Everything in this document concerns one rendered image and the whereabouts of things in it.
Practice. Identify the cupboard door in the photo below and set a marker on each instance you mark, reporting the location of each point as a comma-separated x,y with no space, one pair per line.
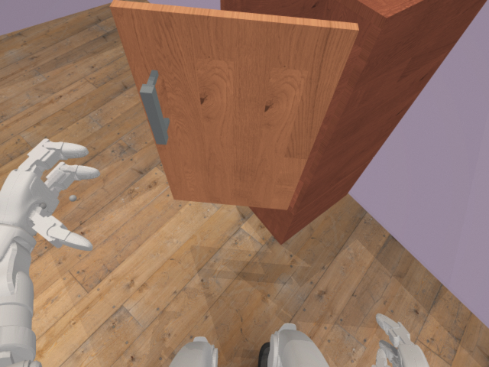
245,94

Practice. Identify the left robot thigh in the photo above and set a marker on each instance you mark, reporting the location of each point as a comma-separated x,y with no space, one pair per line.
196,354

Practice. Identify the left robot hand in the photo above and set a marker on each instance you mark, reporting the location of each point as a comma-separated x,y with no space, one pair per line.
23,191

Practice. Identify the robot thigh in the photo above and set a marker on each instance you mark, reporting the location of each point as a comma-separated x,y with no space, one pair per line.
292,348
196,354

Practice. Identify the left robot forearm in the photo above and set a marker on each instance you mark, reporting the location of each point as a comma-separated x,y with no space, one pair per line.
17,340

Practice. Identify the right robot hand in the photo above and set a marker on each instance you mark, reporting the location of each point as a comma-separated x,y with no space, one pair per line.
407,353

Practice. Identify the right robot thigh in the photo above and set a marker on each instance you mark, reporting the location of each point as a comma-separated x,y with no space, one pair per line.
292,348

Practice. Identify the handle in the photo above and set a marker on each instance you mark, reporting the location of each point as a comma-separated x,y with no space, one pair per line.
159,124

